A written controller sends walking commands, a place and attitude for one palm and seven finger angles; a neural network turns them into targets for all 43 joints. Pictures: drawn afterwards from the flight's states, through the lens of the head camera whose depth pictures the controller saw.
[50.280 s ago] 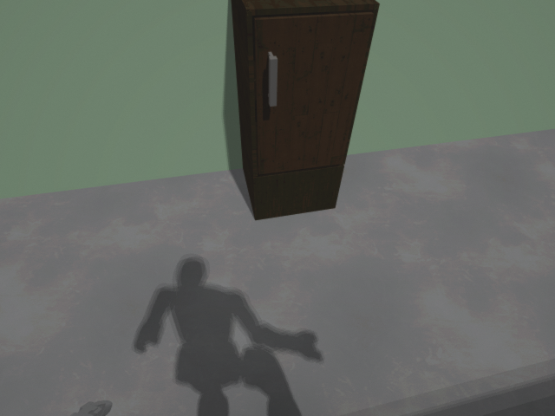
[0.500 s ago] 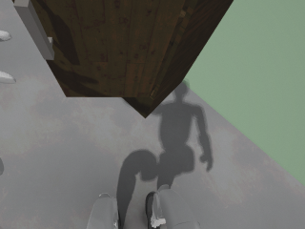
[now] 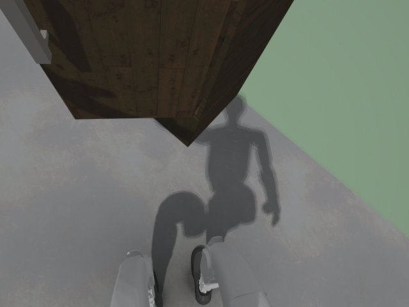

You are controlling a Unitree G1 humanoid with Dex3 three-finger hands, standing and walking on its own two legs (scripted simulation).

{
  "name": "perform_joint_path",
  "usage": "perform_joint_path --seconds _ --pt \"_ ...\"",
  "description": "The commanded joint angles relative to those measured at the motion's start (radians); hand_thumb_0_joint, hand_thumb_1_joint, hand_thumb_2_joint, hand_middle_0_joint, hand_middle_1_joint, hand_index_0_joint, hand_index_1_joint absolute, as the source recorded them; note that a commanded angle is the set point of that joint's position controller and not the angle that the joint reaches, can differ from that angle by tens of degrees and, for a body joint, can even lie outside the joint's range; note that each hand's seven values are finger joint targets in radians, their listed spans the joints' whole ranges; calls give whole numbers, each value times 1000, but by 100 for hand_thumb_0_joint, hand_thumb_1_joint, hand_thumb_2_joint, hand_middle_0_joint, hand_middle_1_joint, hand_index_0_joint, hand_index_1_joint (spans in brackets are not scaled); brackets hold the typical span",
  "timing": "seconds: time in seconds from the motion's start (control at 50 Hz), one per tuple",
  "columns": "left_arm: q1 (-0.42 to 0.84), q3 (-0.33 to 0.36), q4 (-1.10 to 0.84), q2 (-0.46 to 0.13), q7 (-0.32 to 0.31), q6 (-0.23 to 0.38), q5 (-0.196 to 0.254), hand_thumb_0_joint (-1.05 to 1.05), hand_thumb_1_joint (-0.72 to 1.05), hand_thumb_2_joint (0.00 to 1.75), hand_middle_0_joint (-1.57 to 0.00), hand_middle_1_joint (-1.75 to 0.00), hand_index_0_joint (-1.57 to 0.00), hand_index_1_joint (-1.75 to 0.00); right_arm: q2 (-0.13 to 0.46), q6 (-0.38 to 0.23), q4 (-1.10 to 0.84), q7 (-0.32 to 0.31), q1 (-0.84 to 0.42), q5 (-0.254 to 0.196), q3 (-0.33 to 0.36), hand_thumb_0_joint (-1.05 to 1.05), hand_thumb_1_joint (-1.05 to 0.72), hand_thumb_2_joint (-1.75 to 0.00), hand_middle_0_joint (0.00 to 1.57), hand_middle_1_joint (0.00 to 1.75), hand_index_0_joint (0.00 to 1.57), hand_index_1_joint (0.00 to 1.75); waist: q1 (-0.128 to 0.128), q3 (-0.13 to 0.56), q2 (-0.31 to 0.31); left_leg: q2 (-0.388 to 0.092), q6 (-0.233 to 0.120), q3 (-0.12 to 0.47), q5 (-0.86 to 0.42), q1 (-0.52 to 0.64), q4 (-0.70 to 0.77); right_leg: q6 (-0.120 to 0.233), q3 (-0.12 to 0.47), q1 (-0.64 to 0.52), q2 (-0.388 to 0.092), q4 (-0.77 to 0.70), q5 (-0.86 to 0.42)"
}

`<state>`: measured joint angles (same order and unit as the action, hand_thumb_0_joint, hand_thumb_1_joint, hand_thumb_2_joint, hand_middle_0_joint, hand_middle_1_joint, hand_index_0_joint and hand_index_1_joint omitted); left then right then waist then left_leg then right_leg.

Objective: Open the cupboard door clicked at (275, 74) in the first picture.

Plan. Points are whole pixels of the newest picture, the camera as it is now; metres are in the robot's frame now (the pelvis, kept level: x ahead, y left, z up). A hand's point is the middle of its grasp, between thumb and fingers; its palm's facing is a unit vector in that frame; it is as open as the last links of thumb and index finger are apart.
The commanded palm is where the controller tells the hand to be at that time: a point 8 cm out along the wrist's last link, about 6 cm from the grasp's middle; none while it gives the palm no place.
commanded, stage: slide the fingers in behind the handle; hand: left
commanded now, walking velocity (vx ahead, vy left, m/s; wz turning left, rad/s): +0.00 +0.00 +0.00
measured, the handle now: (24, 12) +0.59 +0.24 +0.07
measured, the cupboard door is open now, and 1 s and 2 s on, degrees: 46 46 46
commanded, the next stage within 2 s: close the thumb around the handle in 1.56 s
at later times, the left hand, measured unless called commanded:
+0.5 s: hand out of the picture +0.53 +0.27 +0.07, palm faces +0.00 -1.00 -0.01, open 14.0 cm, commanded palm +0.52 +0.30 +0.07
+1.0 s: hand (20, 46) +0.54 +0.24 +0.07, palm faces -0.01 -1.00 -0.01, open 14.0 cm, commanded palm +0.52 +0.27 +0.07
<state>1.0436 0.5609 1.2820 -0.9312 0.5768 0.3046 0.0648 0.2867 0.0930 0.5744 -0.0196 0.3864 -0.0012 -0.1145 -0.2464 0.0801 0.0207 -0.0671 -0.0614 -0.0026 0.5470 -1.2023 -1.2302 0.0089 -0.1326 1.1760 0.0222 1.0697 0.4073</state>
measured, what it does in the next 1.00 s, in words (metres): stands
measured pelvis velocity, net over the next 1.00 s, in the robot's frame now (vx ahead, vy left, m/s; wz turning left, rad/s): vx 0.01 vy -0.01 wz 0.02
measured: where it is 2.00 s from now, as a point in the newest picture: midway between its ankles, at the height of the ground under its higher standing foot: (177, 295)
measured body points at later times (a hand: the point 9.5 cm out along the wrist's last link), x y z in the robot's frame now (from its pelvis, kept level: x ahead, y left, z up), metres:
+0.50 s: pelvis +0.01 +0.00 +0.01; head +0.18 +0.05 +0.43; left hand +0.53 +0.32 +0.07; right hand +0.01 -0.26 -0.08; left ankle +0.00 +0.08 -0.64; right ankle +0.05 -0.13 -0.63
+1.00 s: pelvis +0.01 -0.01 +0.01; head +0.19 +0.04 +0.42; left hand +0.53 +0.29 +0.07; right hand +0.02 -0.27 -0.09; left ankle +0.00 +0.08 -0.63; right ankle +0.05 -0.13 -0.63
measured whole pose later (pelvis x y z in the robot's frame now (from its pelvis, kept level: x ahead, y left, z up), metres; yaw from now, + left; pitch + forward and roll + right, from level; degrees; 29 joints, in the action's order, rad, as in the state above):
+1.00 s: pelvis +0.01 -0.01 +0.01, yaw +1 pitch +28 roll -5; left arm 0.96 0.46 1.18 -0.68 0.41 0.36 0.09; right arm 0.27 0.09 0.60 0.00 0.37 0.01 -0.07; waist -0.22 0.10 0.02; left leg -0.06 -0.05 -0.01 0.55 -1.11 -1.17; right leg 0.02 -0.12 1.10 0.02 1.04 0.42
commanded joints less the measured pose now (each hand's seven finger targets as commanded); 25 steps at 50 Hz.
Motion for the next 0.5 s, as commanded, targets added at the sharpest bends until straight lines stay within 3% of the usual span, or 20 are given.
perform_joint_path --seconds 0.0,0.02,0.06,0.14,0.18,0.22,0.26,0.3,0.32,0.38,0.42,0.44,0.48 --pt "375 17 -245 -271 -2 63 32 0 -50 30 -30 -120 -30 -120 229 -4 -18 -15 218 11 89 0 -90 -90 20 30 20 30 9 556 305 1 46 133 -576 545 140 14 53 -162 45 -76 -206" --pt "396 25 -263 -287 -10 67 29 0 -50 30 -30 -120 -30 -120 232 -3 -12 -15 218 13 89 0 -90 -90 20 30 20 30 9 572 319 -1 49 134 -580 555 138 13 54 -161 45 -74 -206" --pt "404 18 -287 -262 -24 74 34 0 -50 30 -30 -120 -30 -120 229 -4 -4 -13 226 16 95 0 -90 -90 20 30 20 30 3 590 322 -3 55 142 -608 588 139 13 53 -155 44 -78 -213" --pt "360 12 -315 -229 -40 73 36 0 -50 30 -30 -120 -30 -120 226 -3 -3 -2 228 19 100 0 -90 -90 20 30 20 30 23 616 369 -6 72 150 -681 656 149 16 49 -147 44 -84 -219" --pt "327 23 -323 -233 -54 61 33 0 -50 30 -30 -120 -30 -120 224 2 -7 -1 230 18 101 0 -90 -90 20 30 20 30 29 601 337 -5 66 145 -688 641 160 14 48 -183 44 -93 -237" --pt "308 -19 -322 -169 -62 52 33 0 -50 30 -30 -120 -30 -120 218 5 -9 4 230 15 103 0 -90 -90 20 30 20 30 27 580 352 -11 76 154 -727 682 170 15 41 -148 45 -100 -231" --pt "308 -28 -338 -143 -80 50 33 0 -50 30 -30 -120 -30 -120 217 6 -11 7 231 19 107 0 -90 -90 20 30 20 30 24 556 321 -10 76 158 -703 677 181 13 37 -151 45 -108 -217" --pt "321 -32 -380 -119 -98 65 42 0 -50 30 -30 -120 -30 -120 213 4 -10 6 236 21 113 0 -90 -90 20 30 20 30 21 577 322 -13 79 165 -745 714 183 17 35 -152 46 -107 -234" --pt "294 -29 -364 -104 -104 66 47 0 -50 30 -30 -120 -30 -120 212 4 -12 9 237 20 116 0 -90 -90 20 30 20 30 24 589 296 -10 77 157 -735 706 183 13 40 -170 47 -114 -240" --pt "291 -18 -296 -104 -124 73 53 0 -50 30 -30 -120 -30 -120 207 3 -10 8 223 16 111 0 -90 -90 20 30 20 30 17 510 220 5 51 120 -599 570 188 9 55 -240 46 -121 -246" --pt "309 -31 -260 -104 -133 80 37 0 -50 30 -30 -120 -30 -120 206 3 -8 7 220 18 105 0 -90 -90 20 30 20 30 14 475 228 10 46 111 -553 537 191 13 60 -240 44 -118 -235" --pt "317 -12 -273 -136 -141 87 27 0 -50 30 -30 -120 -30 -120 207 1 -11 7 219 20 106 0 -90 -90 20 30 20 30 21 486 235 11 45 109 -539 527 191 13 62 -252 42 -113 -232" --pt "296 -25 -267 -125 -149 96 14 0 -50 30 -30 -120 -30 -120 203 -1 -17 8 216 20 104 0 -90 -90 20 30 20 30 24 490 234 13 42 102 -540 522 192 15 67 -266 41 -112 -243"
